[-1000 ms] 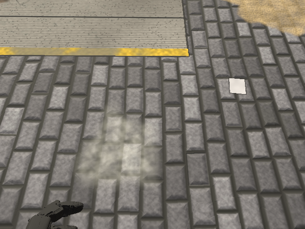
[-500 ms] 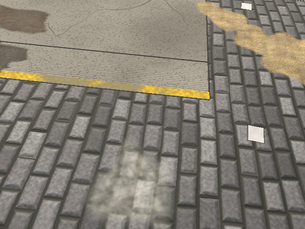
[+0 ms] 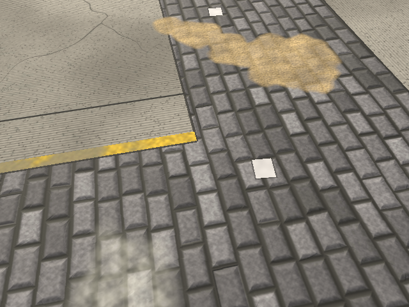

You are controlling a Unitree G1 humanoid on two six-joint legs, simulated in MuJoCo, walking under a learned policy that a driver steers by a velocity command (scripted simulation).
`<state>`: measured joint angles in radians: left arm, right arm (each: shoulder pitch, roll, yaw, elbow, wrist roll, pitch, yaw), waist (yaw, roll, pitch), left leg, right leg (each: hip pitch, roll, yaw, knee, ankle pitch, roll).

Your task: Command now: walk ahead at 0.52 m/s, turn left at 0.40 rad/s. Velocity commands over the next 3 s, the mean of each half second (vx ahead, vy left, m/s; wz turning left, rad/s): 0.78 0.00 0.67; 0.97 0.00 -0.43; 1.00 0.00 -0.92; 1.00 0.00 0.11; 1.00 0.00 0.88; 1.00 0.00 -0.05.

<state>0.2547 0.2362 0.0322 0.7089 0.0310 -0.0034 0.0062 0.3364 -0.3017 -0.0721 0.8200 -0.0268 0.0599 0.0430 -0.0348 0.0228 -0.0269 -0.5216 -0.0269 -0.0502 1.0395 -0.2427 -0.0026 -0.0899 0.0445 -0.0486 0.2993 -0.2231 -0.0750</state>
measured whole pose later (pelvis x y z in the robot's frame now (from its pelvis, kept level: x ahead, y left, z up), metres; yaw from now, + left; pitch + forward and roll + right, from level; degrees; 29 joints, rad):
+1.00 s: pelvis +0.67 +0.34 -0.04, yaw +8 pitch -2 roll -1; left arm 0.41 0.30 0.07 0.93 0.02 -0.01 -0.01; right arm 0.15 -0.22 0.01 0.76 -0.05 -0.10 0.00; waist 0.10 -0.02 0.05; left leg -0.35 -0.05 -0.03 1.53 -0.35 0.00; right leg -0.39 0.19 -0.09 0.67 -0.27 -0.23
